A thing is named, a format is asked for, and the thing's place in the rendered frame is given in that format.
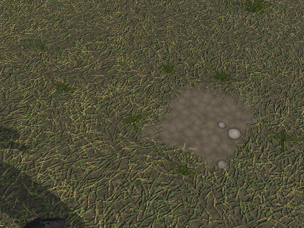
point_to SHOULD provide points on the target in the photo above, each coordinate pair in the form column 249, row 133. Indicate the robot left hand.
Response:
column 46, row 223

